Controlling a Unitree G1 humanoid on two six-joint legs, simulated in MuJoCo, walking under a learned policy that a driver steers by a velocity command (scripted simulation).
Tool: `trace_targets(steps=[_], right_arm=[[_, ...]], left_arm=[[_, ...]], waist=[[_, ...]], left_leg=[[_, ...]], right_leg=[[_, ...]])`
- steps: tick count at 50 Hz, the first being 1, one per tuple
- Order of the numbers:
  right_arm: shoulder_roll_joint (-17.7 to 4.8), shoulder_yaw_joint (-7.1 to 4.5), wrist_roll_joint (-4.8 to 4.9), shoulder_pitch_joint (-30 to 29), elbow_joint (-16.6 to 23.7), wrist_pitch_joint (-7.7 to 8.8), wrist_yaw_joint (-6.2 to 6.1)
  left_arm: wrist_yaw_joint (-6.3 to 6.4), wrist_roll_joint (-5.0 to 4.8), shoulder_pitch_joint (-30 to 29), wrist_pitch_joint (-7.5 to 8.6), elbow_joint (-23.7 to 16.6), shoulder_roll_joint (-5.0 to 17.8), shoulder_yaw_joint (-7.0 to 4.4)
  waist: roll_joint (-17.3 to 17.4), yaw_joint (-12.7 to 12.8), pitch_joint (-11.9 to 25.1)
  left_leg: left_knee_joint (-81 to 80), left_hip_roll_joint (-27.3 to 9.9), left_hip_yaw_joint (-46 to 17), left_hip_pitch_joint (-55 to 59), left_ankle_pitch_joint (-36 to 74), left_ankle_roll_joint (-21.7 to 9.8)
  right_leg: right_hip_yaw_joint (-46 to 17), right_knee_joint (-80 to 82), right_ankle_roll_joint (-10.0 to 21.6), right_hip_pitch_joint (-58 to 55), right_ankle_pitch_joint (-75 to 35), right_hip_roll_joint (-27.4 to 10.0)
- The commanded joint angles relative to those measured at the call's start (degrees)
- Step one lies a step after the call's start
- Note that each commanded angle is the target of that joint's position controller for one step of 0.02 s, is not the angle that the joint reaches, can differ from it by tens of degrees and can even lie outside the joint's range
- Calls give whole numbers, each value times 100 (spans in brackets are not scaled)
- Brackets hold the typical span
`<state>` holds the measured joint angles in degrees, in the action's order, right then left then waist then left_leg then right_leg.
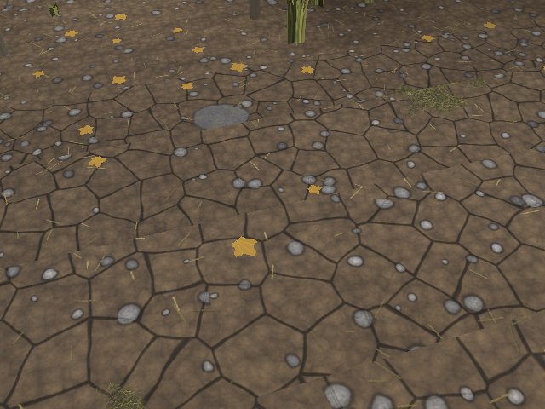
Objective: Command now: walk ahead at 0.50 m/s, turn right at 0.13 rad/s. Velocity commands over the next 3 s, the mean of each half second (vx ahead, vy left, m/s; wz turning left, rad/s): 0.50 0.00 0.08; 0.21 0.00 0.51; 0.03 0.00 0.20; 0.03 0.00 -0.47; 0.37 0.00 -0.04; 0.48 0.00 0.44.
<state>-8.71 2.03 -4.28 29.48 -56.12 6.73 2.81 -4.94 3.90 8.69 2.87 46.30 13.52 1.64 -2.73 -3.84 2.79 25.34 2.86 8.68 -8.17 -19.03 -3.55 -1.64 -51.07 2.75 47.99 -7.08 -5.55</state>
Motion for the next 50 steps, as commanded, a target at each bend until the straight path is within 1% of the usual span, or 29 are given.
trace_targets(steps=[1, 4, 6, 9, 11, 12, 13, 14, 15, 16, 18, 20, 24, 25, 26, 27, 31, 33, 34, 35, 36, 37, 38, 39, 40, 42, 45, 46, 50], right_arm=[[-1242, -322, 33, -150, 168, 91, 56], [-811, -303, -43, 444, -177, 40, 7], [-788, -338, -67, 561, -286, -13, 2], [-1005, -481, -38, 412, -333, -87, -8], [-1275, -621, -35, 78, -172, -81, -5], [-796, -480, -97, 620, -191, -39, 10], [-435, -271, -111, 484, 0, 18, 198], [-710, -434, 108, -543, 100, -49, 322], [-787, -506, 210, -1105, 227, -28, 239], [-875, -544, 97, -1050, 192, -24, 111], [-310, -416, -79, -762, 111, -77, -4], [-52, -377, -41, -681, 106, -150, 19], [-286, -397, 75, -1416, 361, -124, 200], [-170, -366, 73, -1703, 468, -136, 250], [-229, -366, 99, -1899, 614, -129, 267], [-171, -332, 60, -1286, 485, -92, 350], [-906, -611, 9, -1339, 934, 30, 231], [-1170, -753, 114, -840, 938, 95, 88], [-1562, -859, 222, -1079, 944, 177, -33], [-1937, -963, 192, -908, 1154, 172, -275], [-1903, -926, -5, -149, 920, 171, -347], [-1854, -1012, -139, 348, 544, 307, -279], [-1567, -1016, 66, -27, 592, 366, -220], [-1105, -885, 222, -420, 613, 308, -212], [-1000, -813, 232, -713, 640, 254, -161], [-992, -746, 241, -1191, 905, 95, -99], [-1508, -850, 73, -1796, 1405, 63, -77], [-1453, -804, -89, -1969, 1570, 43, -108], [-1617, -849, 13, -2234, 2053, 158, -108]], left_arm=[[-28, -32, -626, 7, -602, 172, -26], [69, -68, -1154, -42, -726, 159, -97], [54, -102, -1501, -31, -795, 144, -151], [89, -91, -1631, 1, -831, 261, -304], [180, -210, -756, 114, -590, 647, -525], [205, -207, 432, 185, -225, 766, -543], [289, -194, 2075, 150, 141, 931, -577], [380, -20, 2870, 165, 577, 773, -637], [441, -49, 2049, 270, 531, 929, -740], [484, -167, 1334, 280, 452, 604, -669], [482, -171, 659, 284, 379, -194, -410], [450, -109, 668, 340, 409, -279, -397], [383, 186, 1080, 396, 660, -125, -432], [322, 238, 1136, 353, 697, -43, -432], [286, 205, 1001, 358, 656, 7, -435], [280, 322, 946, 342, 681, 145, -457], [419, 169, 484, 441, 515, 694, -562], [507, 90, 153, 483, 328, 1131, -726], [469, -303, 605, 459, 502, 1054, -747], [397, -20, 1843, 380, 510, 420, -601], [304, -27, 1879, 464, 357, 72, -525], [248, -241, 453, 500, -263, 201, -522], [338, -429, -526, 445, -831, 276, -559], [432, -231, -458, 372, -684, 616, -627], [494, -108, -146, 312, -608, 259, -520], [617, 34, 157, 198, -585, 73, -478], [448, -110, 359, 50, -623, 118, -441], [363, -33, 779, 66, -514, 159, -424], [512, -82, 1407, 119, -826, 717, -614]], waist=[[528, 297, -769], [578, 59, -807], [603, -22, -764], [772, 168, -625], [704, 616, 69], [88, 704, 1324], [-703, 1349, 2186], [-66, 1715, 1339], [42, 1382, -123], [-77, 1005, -293], [-38, 434, -374], [60, 248, -428], [111, 394, -597], [29, 403, -556], [3, 344, -546], [-27, 137, -477], [-34, -116, -515], [25, -423, -321], [372, -183, -416], [1445, 314, 1040], [1463, 183, 1856], [819, -288, 803], [1061, -367, -154], [419, -159, -12], [433, 222, -115], [553, 669, -140], [584, 849, 171], [672, 922, 266], [636, 1013, 353]], left_leg=[[-1340, -1831, -1333, -147, 3398, -1240], [-1199, -1892, -1322, 1530, 3484, -1086], [-1224, -1872, -1151, 1770, 3511, -999], [-934, -1833, -883, 1622, 4735, -845], [252, -1379, -397, 467, 6055, -403], [1832, -937, -288, -1378, 4784, -1], [3573, -120, -424, -2979, 389, 252], [4443, -187, -1079, -3765, -1300, 7], [4567, -633, -1255, -3992, -851, -149], [4312, -920, -1266, -3420, -588, -230], [3879, -1113, -1367, -2496, -84, -303], [3648, -1045, -1324, -2286, 236, -239], [2460, -1064, -1236, -2686, 1830, -31], [2367, -997, -1023, -2234, 2142, 24], [2235, -883, -919, -1854, 2393, 74], [3169, -788, -945, -1101, 3027, 119], [3203, -595, -818, -1149, 1533, 106], [2166, -210, -392, -228, 1375, 49], [49, -94, -329, -348, 2116, -186], [962, -1076, -2263, 1704, 6158, -1801], [492, -2074, -3863, 2667, 7634, -2964], [224, -2169, -3725, 2079, 7639, -2535], [23, -2225, -3873, 1343, 5556, -2193], [177, -2012, -3426, 772, 5632, -2024], [1, -1896, -3160, 8, 5658, -1958], [-385, -1391, -2816, -1147, 4675, -1675], [-113, -701, -2113, -2332, 4286, -1253], [363, -693, -2122, -2672, 4303, -1166], [1589, -1057, -2932, -2152, 5653, -1112]], right_leg=[[17, 1068, -2, -566, -241, 236], [-31, 1675, 67, 88, 9, 248], [110, 1842, 129, -291, 296, 313], [500, 2029, 322, -1575, 965, 601], [635, 1739, 725, -4096, 364, 833], [-265, 1243, 1518, -7012, -609, 28], [-2629, 2517, 2397, -8684, 40, -1528], [-3018, 3278, 1826, -8086, 1343, -1528], [-2322, 3573, 1447, -6454, 1875, -1441], [-1809, 3863, 1369, -5445, 1801, -1263], [-1022, 4287, 1261, -4186, 1114, -1098], [-530, 4631, 1164, -3847, 1003, -1036], [533, 4672, 1038, -3827, 62, -879], [943, 4542, 932, -3403, -56, -659], [1120, 4445, 900, -3059, -417, -569], [1266, 4064, 882, -2515, -850, -581], [1317, 2846, 632, -3220, -2014, -823], [1432, 1510, 393, -3412, -2901, -761], [1369, 777, 298, -3920, -2301, -483], [1196, -1575, -336, -3071, 568, 65], [570, -3208, -674, -1786, 5075, 824], [-233, -3264, -601, -828, 5222, 635], [-445, -2869, -623, 128, 5188, 428], [-410, -2685, -626, -341, 4922, 198], [-414, -2341, -643, -848, 4507, 108], [-280, -1548, -711, -1795, 3606, 182], [342, -761, -832, -3070, 2215, 511], [323, -1507, -695, -3437, 1186, 571], [154, -818, -786, -3750, 2623, 772]])
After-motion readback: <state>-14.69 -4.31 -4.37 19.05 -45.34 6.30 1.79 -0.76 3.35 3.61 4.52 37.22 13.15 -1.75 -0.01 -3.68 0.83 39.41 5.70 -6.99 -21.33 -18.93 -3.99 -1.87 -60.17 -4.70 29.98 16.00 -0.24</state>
